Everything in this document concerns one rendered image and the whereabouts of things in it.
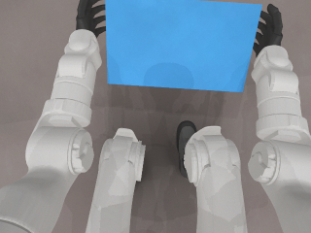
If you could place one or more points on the robot left shin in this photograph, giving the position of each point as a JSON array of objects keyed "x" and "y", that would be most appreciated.
[{"x": 106, "y": 149}]

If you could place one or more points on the robot right upper arm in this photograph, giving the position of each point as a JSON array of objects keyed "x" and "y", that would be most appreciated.
[{"x": 284, "y": 171}]

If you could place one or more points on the carton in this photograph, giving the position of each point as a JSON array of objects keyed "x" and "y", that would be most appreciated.
[{"x": 187, "y": 44}]

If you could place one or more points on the left robot hand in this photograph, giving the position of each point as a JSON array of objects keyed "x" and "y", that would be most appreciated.
[{"x": 85, "y": 18}]

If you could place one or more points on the robot right shin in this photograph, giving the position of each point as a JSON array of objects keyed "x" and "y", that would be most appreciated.
[{"x": 215, "y": 130}]

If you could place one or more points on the right robot forearm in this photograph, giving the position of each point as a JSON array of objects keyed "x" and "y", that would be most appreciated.
[{"x": 278, "y": 99}]

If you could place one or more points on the right robot hand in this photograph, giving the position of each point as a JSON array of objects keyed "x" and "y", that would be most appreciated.
[{"x": 271, "y": 31}]

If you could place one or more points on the left robot forearm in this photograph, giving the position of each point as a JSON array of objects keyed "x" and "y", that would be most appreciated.
[{"x": 73, "y": 85}]

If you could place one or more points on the robot left upper arm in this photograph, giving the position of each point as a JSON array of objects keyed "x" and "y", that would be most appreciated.
[{"x": 55, "y": 156}]

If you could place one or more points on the robot shin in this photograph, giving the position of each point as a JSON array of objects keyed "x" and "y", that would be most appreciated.
[
  {"x": 106, "y": 149},
  {"x": 215, "y": 130}
]

